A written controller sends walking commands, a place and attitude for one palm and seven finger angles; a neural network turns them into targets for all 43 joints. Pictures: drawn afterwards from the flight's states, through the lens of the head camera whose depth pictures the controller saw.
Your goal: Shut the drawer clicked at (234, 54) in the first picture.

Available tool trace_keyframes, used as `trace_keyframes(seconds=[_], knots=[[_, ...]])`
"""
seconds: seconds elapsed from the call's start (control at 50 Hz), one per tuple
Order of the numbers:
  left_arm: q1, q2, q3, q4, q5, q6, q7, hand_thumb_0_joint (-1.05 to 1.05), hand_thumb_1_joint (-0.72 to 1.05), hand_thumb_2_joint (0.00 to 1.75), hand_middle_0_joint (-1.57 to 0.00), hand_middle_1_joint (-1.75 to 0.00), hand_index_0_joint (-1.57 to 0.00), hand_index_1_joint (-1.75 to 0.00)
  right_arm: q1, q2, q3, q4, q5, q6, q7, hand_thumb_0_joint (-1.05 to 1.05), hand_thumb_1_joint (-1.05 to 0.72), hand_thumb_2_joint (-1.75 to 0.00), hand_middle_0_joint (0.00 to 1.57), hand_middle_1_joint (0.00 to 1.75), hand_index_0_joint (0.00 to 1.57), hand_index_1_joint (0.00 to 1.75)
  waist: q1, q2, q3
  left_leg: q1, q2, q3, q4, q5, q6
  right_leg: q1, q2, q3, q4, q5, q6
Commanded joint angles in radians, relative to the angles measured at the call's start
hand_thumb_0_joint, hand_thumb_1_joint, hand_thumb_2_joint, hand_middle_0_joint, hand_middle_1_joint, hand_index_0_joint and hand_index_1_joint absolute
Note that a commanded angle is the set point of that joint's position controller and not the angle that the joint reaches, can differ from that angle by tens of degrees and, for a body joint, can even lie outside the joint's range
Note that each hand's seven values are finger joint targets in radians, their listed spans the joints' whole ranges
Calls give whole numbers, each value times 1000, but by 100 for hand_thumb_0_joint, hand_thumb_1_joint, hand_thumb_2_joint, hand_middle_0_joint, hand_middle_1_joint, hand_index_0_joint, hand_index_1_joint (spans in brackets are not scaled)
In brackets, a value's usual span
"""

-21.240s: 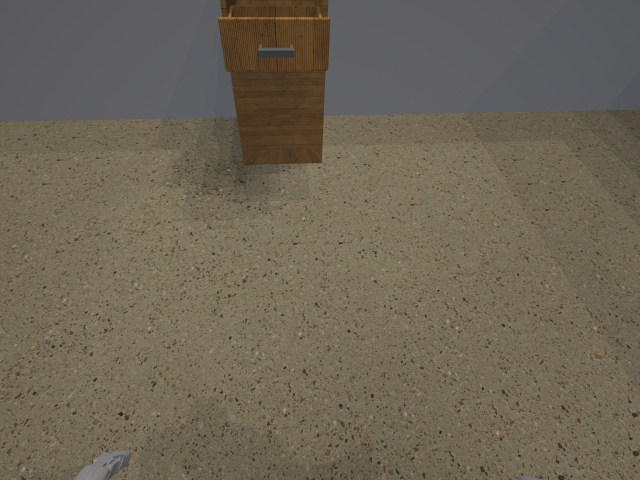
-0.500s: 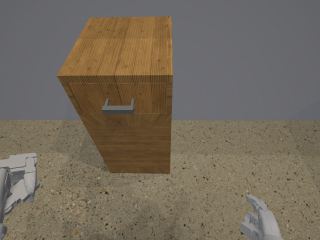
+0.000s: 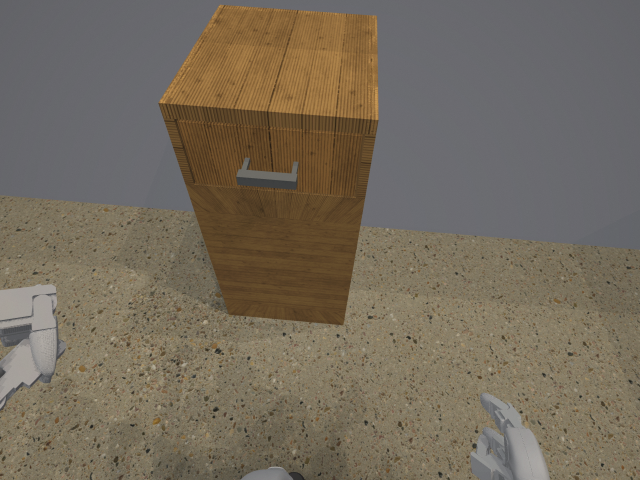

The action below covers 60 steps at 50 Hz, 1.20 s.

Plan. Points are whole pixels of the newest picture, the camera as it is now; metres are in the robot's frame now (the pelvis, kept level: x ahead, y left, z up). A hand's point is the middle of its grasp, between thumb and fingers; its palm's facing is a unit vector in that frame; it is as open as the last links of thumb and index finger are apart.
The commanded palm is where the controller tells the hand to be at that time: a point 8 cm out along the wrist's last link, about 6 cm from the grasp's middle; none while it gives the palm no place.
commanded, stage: step back with the hand held close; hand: left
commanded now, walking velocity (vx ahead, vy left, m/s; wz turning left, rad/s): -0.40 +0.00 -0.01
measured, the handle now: (269, 172) +0.66 +0.14 -0.05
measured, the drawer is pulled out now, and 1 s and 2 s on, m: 0.00 0.00 0.00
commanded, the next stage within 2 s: stop stepping back and stand still in 0.58 s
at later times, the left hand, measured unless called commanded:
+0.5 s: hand out of the picture +0.14 +0.26 +0.17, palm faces +0.35 -0.81 -0.48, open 3.2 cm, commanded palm +0.06 +0.29 +0.19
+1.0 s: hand out of the picture +0.01 +0.20 +0.17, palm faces +0.35 -0.79 -0.50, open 3.2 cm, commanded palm -0.03 +0.22 +0.19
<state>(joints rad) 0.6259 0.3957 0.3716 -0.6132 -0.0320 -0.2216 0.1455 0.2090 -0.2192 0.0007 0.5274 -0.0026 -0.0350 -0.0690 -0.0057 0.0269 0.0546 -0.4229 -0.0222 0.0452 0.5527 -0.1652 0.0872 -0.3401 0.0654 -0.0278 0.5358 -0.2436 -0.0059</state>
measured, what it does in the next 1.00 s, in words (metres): walks backwards: left foot, then right foot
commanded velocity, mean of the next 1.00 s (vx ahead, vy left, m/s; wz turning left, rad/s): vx -0.18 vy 0.07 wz -0.05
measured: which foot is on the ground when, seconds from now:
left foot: down 0.00-0.22, up 0.24-0.34, down 0.36-0.76, up 0.78-1.00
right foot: down 0.00-0.36, up 0.38-0.74, down 0.76-1.00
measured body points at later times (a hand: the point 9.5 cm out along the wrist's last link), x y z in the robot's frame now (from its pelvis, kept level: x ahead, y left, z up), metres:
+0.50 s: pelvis -0.07 +0.01 +0.00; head -0.02 +0.04 +0.45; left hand +0.12 +0.30 +0.20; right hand +0.10 -0.23 -0.07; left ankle +0.00 +0.10 -0.73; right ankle -0.09 -0.12 -0.67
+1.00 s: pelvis -0.18 -0.04 +0.02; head -0.18 -0.06 +0.47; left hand -0.01 +0.24 +0.20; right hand -0.08 -0.32 -0.09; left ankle -0.18 +0.08 -0.69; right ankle -0.24 -0.12 -0.73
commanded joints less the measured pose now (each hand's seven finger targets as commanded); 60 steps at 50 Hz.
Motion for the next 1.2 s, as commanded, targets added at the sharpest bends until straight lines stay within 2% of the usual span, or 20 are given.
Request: trace_keyframes(seconds=[0.0,0.1,0.2,0.3,0.34,0.4,0.46,0.54,0.66,0.7,0.74,0.76,0.78,0.82,0.86,1.0,1.06,1.1,1.14,1.18], knots=[[2,172,155,-220,5,-73,17,0,90,90,-140,-160,-140,-160,-96,-145,-63,-158,-4,-69,-14,0,-90,-90,20,30,20,30,2,113,-140,-272,220,-290,-331,-455,33,336,-3,86,134,70,12],[22,170,183,-196,2,-94,2,0,90,90,-140,-160,-140,-160,-92,-142,-78,-139,-3,-74,-6,0,-90,-90,20,30,20,30,-4,50,-141,-344,204,-239,-247,-461,36,349,-20,167,121,58,-3],[-44,175,129,-224,-15,-105,19,0,90,90,-140,-160,-140,-160,-58,-114,-95,-94,1,-56,24,0,-90,-90,20,30,20,30,-31,-195,-149,79,7,-85,297,-219,-86,-154,-338,478,-307,-171,-148],[-14,197,150,-191,-11,-101,33,0,90,90,-140,-160,-140,-160,-91,-93,-74,-86,4,-29,8,0,-90,-90,20,30,20,30,-27,-102,-110,133,28,-83,6,-160,-70,-123,-222,249,-166,68,-75],[-29,197,152,-246,-6,-112,28,0,90,90,-140,-160,-140,-160,-131,-137,-78,-94,-3,-45,-11,0,-90,-90,20,30,20,30,-15,243,-99,-24,237,-323,-277,-27,17,-5,-28,104,166,41,7],[-16,220,203,-235,0,-129,20,0,90,90,-140,-160,-140,-160,-69,-111,-91,-74,-29,-110,4,0,-90,-90,20,30,20,30,-10,213,-227,-49,398,-366,-281,74,110,5,15,137,602,-222,16],[9,168,158,-311,-25,-109,12,0,90,90,-140,-160,-140,-160,-46,-110,-94,-54,-23,-135,22,0,-90,-90,20,30,20,30,2,108,-250,198,343,-247,-171,416,84,-137,-9,93,475,-256,26],[14,143,107,-321,-23,-103,-1,0,90,90,-140,-160,-140,-160,-39,-111,-84,-24,-24,-160,38,0,-90,-90,20,30,20,30,-7,199,-270,375,313,-187,-183,539,48,-141,-14,27,290,-264,29],[83,193,168,-289,-44,-94,-10,0,90,90,-140,-160,-140,-160,-70,-105,-70,-35,-41,-147,41,0,-90,-90,20,30,20,30,8,249,-322,361,286,-175,-250,356,25,8,6,-11,50,-232,20],[164,208,199,-279,-56,-85,-19,0,90,90,-140,-160,-140,-160,-83,-100,-65,-75,-24,-121,46,0,-90,-90,20,30,20,30,21,224,-318,259,215,-92,-235,68,-21,165,-6,-52,-142,-95,6],[215,278,266,-294,-59,-82,-16,0,90,90,-140,-160,-140,-160,-97,-88,-61,-116,-10,-81,47,0,-90,-90,20,30,20,30,16,12,-268,142,60,39,-35,-196,-96,168,-142,44,-327,-14,-25],[205,287,271,-266,-69,-78,-7,0,90,90,-140,-160,-140,-160,-112,-75,-53,-121,1,-58,47,0,-90,-90,20,30,20,30,19,-216,-199,26,7,31,237,-227,-119,47,-353,319,-410,-98,-92],[146,292,286,-250,-78,-66,15,0,90,90,-140,-160,-140,-160,-122,-84,-50,-108,8,-58,40,0,-90,-90,20,30,20,30,24,-211,-143,-108,8,-38,423,-257,-111,-7,-459,380,-404,-22,-133],[171,191,229,-127,-58,-47,11,0,90,90,-140,-160,-140,-160,-88,-67,-61,-64,30,-50,31,0,-90,-90,20,30,20,30,-15,-234,-180,-218,42,-74,469,-162,-107,192,-349,213,-231,335,-45],[126,155,189,-36,-44,-48,22,0,90,90,-140,-160,-140,-160,-115,-70,-54,-68,31,-57,12,0,-90,-90,20,30,20,30,-21,-176,-158,-204,48,-31,365,-138,-109,264,-327,181,-177,497,-76],[-79,112,44,-59,4,-75,39,0,90,90,-140,-160,-140,-160,-97,-120,-76,-61,19,-100,7,0,-90,-90,20,30,20,30,12,-262,-94,18,15,45,15,-168,-29,286,-345,213,-179,442,-22],[-82,158,77,-210,4,-88,45,0,90,90,-140,-160,-140,-160,-81,-124,-76,-70,12,-111,7,0,-90,-90,20,30,20,30,-3,-107,-110,226,36,4,-183,-73,-1,184,-275,163,-97,212,-11],[-50,174,104,-293,9,-104,48,0,90,90,-140,-160,-140,-160,-61,-150,-77,-87,10,-121,9,0,-90,-90,20,30,20,30,-6,201,-159,408,215,-263,-195,53,82,-29,-119,36,153,17,36],[-4,202,153,-276,12,-102,48,0,90,90,-140,-160,-140,-160,-26,-105,-70,-68,5,-140,11,0,-90,-90,20,30,20,30,-7,268,-143,424,305,-363,-216,113,140,-183,-68,-4,305,-309,37],[8,182,157,-244,8,-77,43,0,90,90,-140,-160,-140,-160,-42,-93,-57,-67,6,-146,9,0,-90,-90,20,30,20,30,-6,248,-78,243,293,-306,-238,10,116,-87,-88,-4,265,-314,3]])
